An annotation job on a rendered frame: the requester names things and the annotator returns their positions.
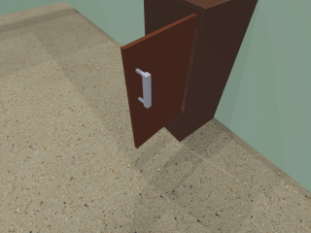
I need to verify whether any handle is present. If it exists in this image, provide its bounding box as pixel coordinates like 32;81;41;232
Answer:
135;68;152;109

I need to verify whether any cupboard door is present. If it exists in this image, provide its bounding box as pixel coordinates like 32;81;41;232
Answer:
121;14;197;149

